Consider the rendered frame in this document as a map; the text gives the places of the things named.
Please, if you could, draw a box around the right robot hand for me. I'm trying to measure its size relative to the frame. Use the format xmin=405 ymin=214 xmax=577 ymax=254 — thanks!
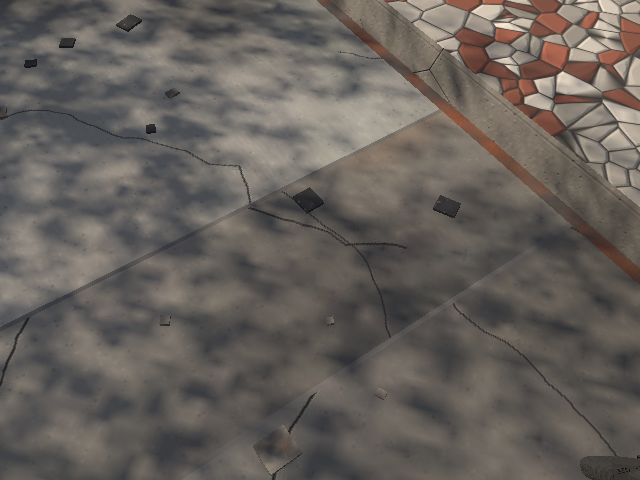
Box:
xmin=580 ymin=455 xmax=640 ymax=480

